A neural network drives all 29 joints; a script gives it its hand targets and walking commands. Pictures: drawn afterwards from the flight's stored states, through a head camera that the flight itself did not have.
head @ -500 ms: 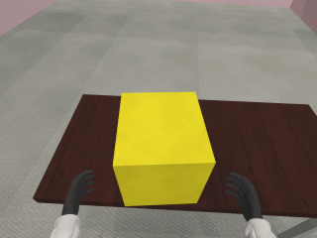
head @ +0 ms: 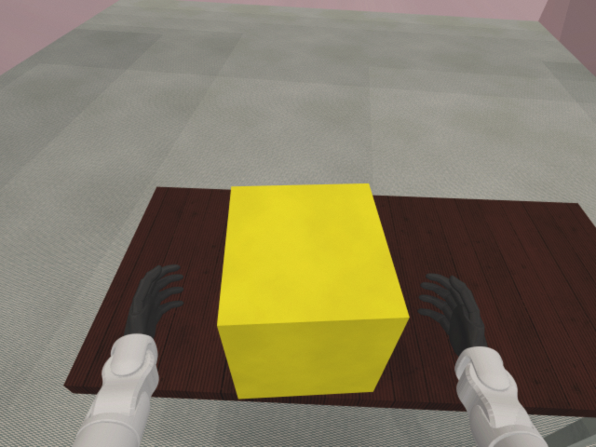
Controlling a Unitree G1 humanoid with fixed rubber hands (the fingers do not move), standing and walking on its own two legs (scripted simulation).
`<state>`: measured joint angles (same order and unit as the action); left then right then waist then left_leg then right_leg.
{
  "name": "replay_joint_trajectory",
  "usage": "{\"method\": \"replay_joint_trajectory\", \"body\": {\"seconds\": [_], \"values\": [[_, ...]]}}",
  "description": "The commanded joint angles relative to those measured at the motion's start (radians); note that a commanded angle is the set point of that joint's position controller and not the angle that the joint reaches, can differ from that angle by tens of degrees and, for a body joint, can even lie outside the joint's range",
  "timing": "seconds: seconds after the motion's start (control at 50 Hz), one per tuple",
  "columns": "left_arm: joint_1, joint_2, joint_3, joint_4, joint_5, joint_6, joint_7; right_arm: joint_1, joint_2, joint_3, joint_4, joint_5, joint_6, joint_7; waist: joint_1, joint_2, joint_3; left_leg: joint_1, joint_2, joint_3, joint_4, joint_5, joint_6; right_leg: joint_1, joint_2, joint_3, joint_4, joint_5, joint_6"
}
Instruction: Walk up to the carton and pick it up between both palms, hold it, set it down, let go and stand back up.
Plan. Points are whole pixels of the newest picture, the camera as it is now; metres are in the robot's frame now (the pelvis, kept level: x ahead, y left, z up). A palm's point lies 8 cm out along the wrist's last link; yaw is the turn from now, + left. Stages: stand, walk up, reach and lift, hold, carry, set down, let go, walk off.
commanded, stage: reach and lift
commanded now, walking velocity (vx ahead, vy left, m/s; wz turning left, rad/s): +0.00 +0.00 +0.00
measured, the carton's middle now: (303, 291) +0.40 +0.01 -0.07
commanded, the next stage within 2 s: none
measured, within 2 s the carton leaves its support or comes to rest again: neither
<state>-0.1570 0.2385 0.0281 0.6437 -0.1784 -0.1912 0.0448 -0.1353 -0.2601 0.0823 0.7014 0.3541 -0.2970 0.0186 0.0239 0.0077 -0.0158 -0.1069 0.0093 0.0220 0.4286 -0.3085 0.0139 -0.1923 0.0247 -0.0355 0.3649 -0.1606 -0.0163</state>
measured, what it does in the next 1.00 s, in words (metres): stands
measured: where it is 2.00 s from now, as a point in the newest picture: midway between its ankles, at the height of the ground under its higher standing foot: outside the picture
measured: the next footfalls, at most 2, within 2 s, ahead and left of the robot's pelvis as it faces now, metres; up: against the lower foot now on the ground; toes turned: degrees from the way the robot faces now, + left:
none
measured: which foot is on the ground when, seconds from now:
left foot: down 0.00-1.00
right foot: down 0.00-1.00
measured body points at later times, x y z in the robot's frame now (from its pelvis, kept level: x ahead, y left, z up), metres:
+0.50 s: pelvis -0.01 +0.00 +0.00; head +0.01 +0.00 +0.45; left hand +0.36 +0.24 +0.07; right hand +0.38 -0.21 +0.07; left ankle -0.05 +0.10 -0.74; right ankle +0.02 -0.11 -0.74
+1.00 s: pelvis -0.01 -0.02 +0.00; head +0.02 -0.02 +0.45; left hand +0.43 +0.22 +0.11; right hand +0.44 -0.20 +0.11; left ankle -0.05 +0.10 -0.74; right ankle +0.02 -0.11 -0.74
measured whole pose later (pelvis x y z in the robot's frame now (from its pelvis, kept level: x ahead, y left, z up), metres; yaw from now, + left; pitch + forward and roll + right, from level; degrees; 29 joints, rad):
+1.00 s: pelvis -0.01 -0.02 +0.00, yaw +2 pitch +10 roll -1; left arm -0.89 0.36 0.00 1.12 -0.24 -0.02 -0.02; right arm -0.87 -0.31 0.12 1.08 0.39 -0.01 -0.05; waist 0.01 0.00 -0.12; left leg -0.35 0.02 -0.01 0.46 -0.28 -0.01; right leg -0.42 0.03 -0.07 0.40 -0.14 -0.04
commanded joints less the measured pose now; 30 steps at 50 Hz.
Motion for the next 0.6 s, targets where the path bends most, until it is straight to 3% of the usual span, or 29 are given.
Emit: {"method": "replay_joint_trajectory", "body": {"seconds": [0.0,0.04,0.1,0.2,0.3,0.34,0.38,0.42,0.52,0.58], "values": [[-0.282,0.105,0.023,-0.143,-0.012,0.034,0.006,-0.285,-0.152,-0.057,-0.152,-0.001,0.034,0.000,0.004,0.019,-0.227,-0.113,-0.001,-0.019,-0.057,0.366,-0.068,0.222,-0.007,0.072,-0.015,0.169,-0.051],[-0.337,0.106,0.013,-0.154,-0.021,0.077,0.010,-0.329,-0.184,-0.080,-0.135,-0.013,0.076,0.005,0.001,0.046,-0.241,-0.097,0.001,-0.017,-0.059,0.355,-0.077,0.186,-0.005,0.064,-0.025,0.114,-0.059],[-0.419,0.112,-0.003,-0.105,-0.034,0.135,0.011,-0.409,-0.186,-0.093,-0.103,-0.010,0.140,0.015,0.004,0.017,-0.210,-0.122,0.013,-0.024,-0.075,0.284,-0.062,0.148,-0.001,0.058,-0.036,0.045,-0.054],[-0.422,0.097,0.035,-0.059,0.000,0.210,-0.006,-0.465,-0.202,-0.075,-0.031,-0.008,0.193,0.032,0.022,0.013,-0.206,-0.110,0.013,-0.035,-0.075,0.382,-0.060,0.191,0.012,0.046,-0.037,0.117,-0.051],[-0.526,0.108,0.062,-0.067,0.032,0.211,-0.012,-0.563,-0.204,-0.073,-0.004,-0.001,0.191,0.037,0.030,0.018,-0.233,-0.160,0.008,-0.033,-0.064,0.404,-0.058,0.198,0.014,0.057,-0.024,0.149,-0.045],[-0.594,0.118,0.061,-0.100,0.023,0.199,-0.008,-0.621,-0.214,-0.081,-0.008,0.002,0.184,0.034,0.019,0.050,-0.298,-0.157,0.002,-0.030,-0.050,0.405,-0.065,0.183,0.013,0.053,-0.016,0.154,-0.048],[-0.623,0.124,0.047,-0.076,0.014,0.193,-0.007,-0.642,-0.214,-0.079,0.012,0.000,0.183,0.030,0.009,0.038,-0.320,-0.163,0.001,-0.030,-0.046,0.398,-0.064,0.172,0.011,0.051,-0.009,0.161,-0.044],[-0.660,0.159,0.052,-0.089,0.010,0.194,-0.007,-0.678,-0.229,-0.077,0.000,0.006,0.185,0.020,0.023,0.040,-0.377,-0.167,-0.007,-0.020,-0.031,0.426,-0.061,0.179,0.013,0.050,0.005,0.213,-0.034],[-0.737,0.199,0.057,-0.050,-0.008,0.223,-0.032,-0.769,-0.229,-0.074,0.010,0.011,0.214,-0.018,-0.010,0.009,-0.443,-0.194,-0.013,-0.019,-0.028,0.436,-0.051,0.227,0.011,0.050,0.017,0.294,-0.019],[-0.763,0.217,0.058,0.008,-0.017,0.242,-0.047,-0.795,-0.229,-0.073,0.036,0.003,0.244,-0.034,-0.008,-0.008,-0.437,-0.225,-0.015,-0.018,-0.034,0.418,-0.048,0.251,0.011,0.048,0.026,0.308,-0.008]]}}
